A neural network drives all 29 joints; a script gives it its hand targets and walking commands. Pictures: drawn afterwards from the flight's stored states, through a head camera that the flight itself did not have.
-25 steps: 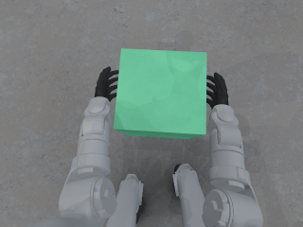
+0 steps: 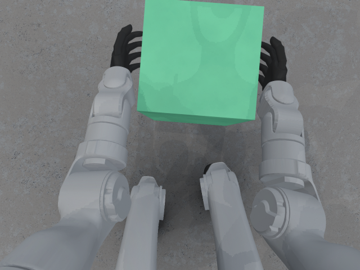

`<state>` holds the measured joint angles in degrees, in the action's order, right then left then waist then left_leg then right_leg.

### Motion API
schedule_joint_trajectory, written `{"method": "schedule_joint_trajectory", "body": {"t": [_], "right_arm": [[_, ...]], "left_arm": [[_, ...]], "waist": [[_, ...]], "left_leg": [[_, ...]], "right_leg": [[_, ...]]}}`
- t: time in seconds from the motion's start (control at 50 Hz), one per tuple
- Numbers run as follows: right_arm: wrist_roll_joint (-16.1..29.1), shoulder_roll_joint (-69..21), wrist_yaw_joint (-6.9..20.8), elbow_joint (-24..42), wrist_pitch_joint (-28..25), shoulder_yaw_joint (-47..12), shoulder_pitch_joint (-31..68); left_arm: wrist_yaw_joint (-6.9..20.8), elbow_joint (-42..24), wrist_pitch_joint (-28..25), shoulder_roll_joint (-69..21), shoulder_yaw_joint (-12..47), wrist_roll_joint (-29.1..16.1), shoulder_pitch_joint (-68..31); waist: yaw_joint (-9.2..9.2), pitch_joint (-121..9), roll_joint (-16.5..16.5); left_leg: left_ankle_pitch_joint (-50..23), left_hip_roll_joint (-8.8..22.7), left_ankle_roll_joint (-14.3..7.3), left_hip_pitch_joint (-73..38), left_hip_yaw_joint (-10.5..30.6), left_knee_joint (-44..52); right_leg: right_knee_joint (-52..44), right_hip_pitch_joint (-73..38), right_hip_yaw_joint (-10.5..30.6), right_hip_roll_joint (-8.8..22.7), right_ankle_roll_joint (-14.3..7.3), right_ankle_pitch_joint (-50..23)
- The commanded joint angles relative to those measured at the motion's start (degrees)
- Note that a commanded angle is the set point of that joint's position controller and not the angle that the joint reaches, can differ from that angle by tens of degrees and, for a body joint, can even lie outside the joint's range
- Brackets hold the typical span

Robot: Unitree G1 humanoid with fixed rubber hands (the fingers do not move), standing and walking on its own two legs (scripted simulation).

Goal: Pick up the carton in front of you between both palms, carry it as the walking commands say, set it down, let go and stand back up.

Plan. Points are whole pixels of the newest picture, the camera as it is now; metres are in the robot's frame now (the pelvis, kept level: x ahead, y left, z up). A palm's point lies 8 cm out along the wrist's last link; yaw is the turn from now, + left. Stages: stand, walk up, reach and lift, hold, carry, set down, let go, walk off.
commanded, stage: set down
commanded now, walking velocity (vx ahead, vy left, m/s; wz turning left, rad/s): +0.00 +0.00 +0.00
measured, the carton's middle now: (195, 77) +0.50 -0.09 -0.19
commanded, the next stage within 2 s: none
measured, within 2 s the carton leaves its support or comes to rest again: rests again in 1.24 s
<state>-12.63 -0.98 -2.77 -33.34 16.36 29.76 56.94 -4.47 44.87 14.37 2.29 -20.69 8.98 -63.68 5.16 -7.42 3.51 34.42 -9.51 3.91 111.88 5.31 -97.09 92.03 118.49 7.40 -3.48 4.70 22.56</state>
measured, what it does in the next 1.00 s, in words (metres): lowers itself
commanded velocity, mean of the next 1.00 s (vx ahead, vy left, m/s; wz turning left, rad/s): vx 0.00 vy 0.00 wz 0.00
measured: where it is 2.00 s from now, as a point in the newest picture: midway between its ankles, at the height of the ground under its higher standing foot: (184, 213)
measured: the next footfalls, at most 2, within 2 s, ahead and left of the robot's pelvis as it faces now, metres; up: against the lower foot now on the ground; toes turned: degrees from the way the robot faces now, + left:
none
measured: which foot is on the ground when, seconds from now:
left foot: down 0.00-1.00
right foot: down 0.00-1.00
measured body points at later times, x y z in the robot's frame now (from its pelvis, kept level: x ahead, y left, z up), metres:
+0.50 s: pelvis -0.02 +0.00 -0.10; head +0.35 -0.04 +0.15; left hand +0.57 +0.04 -0.26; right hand +0.48 -0.26 -0.27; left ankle +0.06 +0.13 -0.48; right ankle +0.12 -0.14 -0.48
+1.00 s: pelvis -0.01 +0.01 -0.12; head +0.36 -0.01 +0.12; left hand +0.57 +0.04 -0.31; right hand +0.48 -0.26 -0.30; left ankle +0.06 +0.13 -0.48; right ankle +0.12 -0.14 -0.48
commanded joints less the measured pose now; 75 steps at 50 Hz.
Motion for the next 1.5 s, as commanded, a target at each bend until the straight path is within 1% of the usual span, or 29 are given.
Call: {"method": "schedule_joint_trajectory", "body": {"t": [0.0, 0.1, 0.22, 0.3, 0.42, 0.44, 0.48, 0.58, 0.6, 0.66, 0.74, 0.8, 0.86, 1.02, 1.14, 1.26, 1.48], "right_arm": [[6.39, -47.67, 12.03, -2.11, -0.32, -30.38, 38.06], [6.12, -45.31, 11.73, -3.06, 0.01, -28.35, 42.93], [6.61, -41.84, 11.71, -3.61, -0.18, -26.62, 48.33], [7.79, -39.35, 11.95, -3.8, -0.61, -26.23, 51.58], [10.49, -35.67, 12.61, -4.06, -1.43, -26.41, 56.01], [10.98, -35.41, 12.88, -3.29, -1.59, -26.16, 57.74], [11.55, -34.14, 13.47, -4.01, -1.87, -25.44, 58.24], [13.25, -32.12, 14.24, -4.44, -2.97, -24.44, 57.42], [13.4, -32.03, 14.45, -4.92, -3.0, -24.19, 56.89], [13.07, -32.03, 15.36, -6.9, -2.96, -22.98, 54.92], [11.82, -31.09, 16.37, -8.52, -2.99, -20.94, 53.85], [11.01, -30.01, 16.68, -8.84, -3.23, -19.83, 54.32], [10.49, -29.13, 16.65, -9.47, -3.66, -19.03, 54.65], [9.15, -26.81, 16.38, -12.24, -4.54, -16.43, 54.08], [8.75, -26.14, 16.19, -14.56, -5.26, -14.72, 52.55], [7.99, -24.29, 16.22, -16.31, -5.63, -12.98, 51.5], [5.05, -17.94, 15.24, -20.1, -5.52, -7.66, 47.27]], "left_arm": [[11.61, 0.38, -1.41, -51.53, 24.97, -5.63, -35.03], [11.61, 3.26, -1.1, -48.57, 22.74, -5.91, -39.72], [11.18, 5.76, -1.14, -45.06, 21.84, -7.04, -44.99], [10.6, 6.59, -1.37, -43.19, 22.77, -8.53, -48.26], [9.58, 6.96, -1.95, -41.06, 25.82, -11.53, -52.86], [9.52, 6.83, -1.95, -40.59, 26.03, -11.73, -53.8], [9.31, 7.15, -2.1, -40.6, 26.66, -11.89, -54.2], [8.38, 4.45, -3.32, -42.94, 31.36, -14.6, -55.67], [8.19, 4.26, -3.39, -43.59, 31.93, -14.82, -55.41], [7.88, 5.06, -3.45, -44.72, 32.01, -14.41, -53.35], [7.95, 6.57, -3.59, -44.56, 30.8, -13.58, -51.64], [8.07, 7.05, -3.77, -43.64, 30.04, -13.36, -51.96], [8.25, 7.64, -4.2, -41.73, 29.17, -13.38, -52.64], [8.71, 10.66, -4.95, -36.33, 26.44, -11.97, -52.92], [9.23, 11.97, -5.55, -33.88, 25.69, -11.06, -52.42], [9.71, 14.66, -5.24, -31.17, 23.09, -8.2, -48.47], [10.29, 18.14, -4.32, -23.78, 18.5, -3.51, -44.59]], "waist": [[3.17, -60.96, -0.65], [3.84, -58.77, -1.51], [4.78, -57.0, -1.62], [5.64, -56.2, -1.12], [7.25, -55.57, 0.08], [7.79, -54.61, 0.74], [8.46, -51.3, 3.84], [11.49, -53.84, 8.47], [11.89, -54.21, 9.15], [12.16, -52.53, 10.37], [12.2, -48.5, 10.73], [12.12, -46.03, 10.51], [11.86, -42.96, 9.47], [10.85, -35.66, 8.69], [10.3, -31.38, 8.39], [8.61, -25.99, 7.5], [6.89, -17.61, 7.88]], "left_leg": [[-13.47, -3.53, -0.92, -14.09, -9.58, 8.32], [-10.0, -3.63, -1.43, -9.15, -10.45, 4.4], [-8.17, -3.47, -1.66, -6.29, -11.2, -0.23], [-8.22, -3.21, -1.6, -6.2, -11.53, -3.35], [-10.0, -2.74, -1.42, -7.57, -11.63, -7.95], [-9.83, -2.59, -1.51, -8.43, -11.34, -8.64], [-11.86, -2.41, -1.09, -8.94, -11.19, -9.9], [-18.92, -2.07, -0.61, -12.73, -10.09, -12.46], [-20.2, -2.03, -0.52, -13.72, -9.81, -12.72], [-22.61, -1.93, -0.37, -14.58, -9.0, -13.0], [-22.62, -1.83, -0.55, -13.02, -8.24, -12.97], [-21.23, -1.86, -0.83, -10.77, -7.89, -12.93], [-19.49, -1.81, -1.24, -8.36, -7.52, -12.95], [-14.91, -1.57, -2.04, -4.08, -7.19, -13.37], [-14.27, -1.17, -2.51, -1.67, -6.98, -14.2], [-13.21, -0.89, -3.13, -0.13, -6.56, -14.78], [-8.96, -0.04, -3.6, 1.04, -5.46, -14.49]], "right_leg": [[-0.82, -49.89, -12.66, -3.71, -0.44, -19.08], [2.38, -48.05, -13.08, -3.4, -0.14, -16.59], [6.63, -45.53, -13.77, -2.94, 0.07, -15.33], [9.8, -44.16, -14.26, -2.47, 0.1, -15.86], [14.64, -42.92, -14.69, -1.67, -0.05, -18.5], [14.89, -39.81, -14.84, -1.58, -0.05, -17.65], [15.76, -35.99, -14.53, -1.36, -0.52, -18.58], [18.48, -35.4, -14.17, -0.97, -1.73, -25.07], [18.83, -34.76, -14.26, -0.91, -1.85, -25.64], [19.6, -31.49, -14.33, -0.73, -2.07, -25.68], [20.14, -27.03, -14.34, -0.33, -2.29, -23.74], [20.42, -25.15, -14.17, -0.03, -2.57, -22.09], [20.65, -24.22, -13.91, 0.14, -2.68, -20.93], [21.07, -21.92, -12.86, 0.25, -2.97, -17.36], [21.57, -21.25, -12.03, -0.01, -3.29, -17.23], [21.98, -18.62, -11.44, -0.11, -3.31, -14.92], [22.4, -13.26, -10.81, 0.34, -3.63, -8.76]]}}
